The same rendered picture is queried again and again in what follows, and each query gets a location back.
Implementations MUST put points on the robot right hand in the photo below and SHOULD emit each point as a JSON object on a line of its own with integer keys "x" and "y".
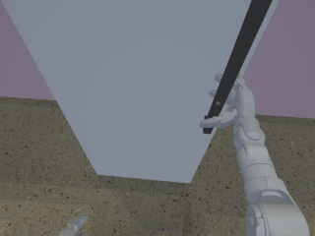
{"x": 243, "y": 102}

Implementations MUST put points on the robot right upper arm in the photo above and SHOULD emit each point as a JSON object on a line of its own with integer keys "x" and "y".
{"x": 274, "y": 219}

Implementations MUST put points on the fridge door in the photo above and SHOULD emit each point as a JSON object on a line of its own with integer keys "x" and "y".
{"x": 133, "y": 77}

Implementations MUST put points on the robot right forearm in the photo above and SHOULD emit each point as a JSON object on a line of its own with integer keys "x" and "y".
{"x": 261, "y": 182}

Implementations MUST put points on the handle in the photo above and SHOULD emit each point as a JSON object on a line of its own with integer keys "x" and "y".
{"x": 249, "y": 29}

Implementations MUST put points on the robot left hand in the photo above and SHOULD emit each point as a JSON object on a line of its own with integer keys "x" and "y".
{"x": 74, "y": 226}

